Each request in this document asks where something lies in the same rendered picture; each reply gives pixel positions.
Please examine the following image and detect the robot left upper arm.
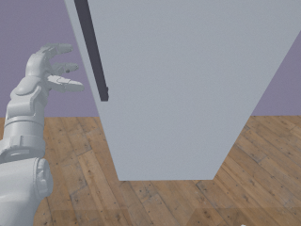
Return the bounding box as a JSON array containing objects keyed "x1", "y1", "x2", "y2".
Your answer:
[{"x1": 0, "y1": 157, "x2": 54, "y2": 226}]

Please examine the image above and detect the fridge door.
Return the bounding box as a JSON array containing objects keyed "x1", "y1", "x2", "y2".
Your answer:
[{"x1": 65, "y1": 0, "x2": 301, "y2": 181}]

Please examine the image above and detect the handle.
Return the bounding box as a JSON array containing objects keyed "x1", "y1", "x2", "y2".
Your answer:
[{"x1": 73, "y1": 0, "x2": 109, "y2": 102}]

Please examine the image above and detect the left robot forearm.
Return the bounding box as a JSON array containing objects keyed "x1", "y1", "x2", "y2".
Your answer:
[{"x1": 0, "y1": 76, "x2": 50, "y2": 164}]

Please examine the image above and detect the left robot hand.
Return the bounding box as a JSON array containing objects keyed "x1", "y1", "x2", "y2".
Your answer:
[{"x1": 25, "y1": 42, "x2": 85, "y2": 93}]

